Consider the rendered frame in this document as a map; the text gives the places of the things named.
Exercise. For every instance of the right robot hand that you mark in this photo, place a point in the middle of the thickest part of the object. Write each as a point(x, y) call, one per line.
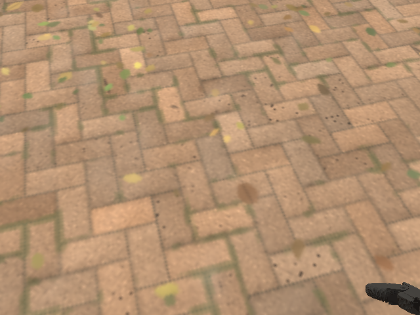
point(405, 296)

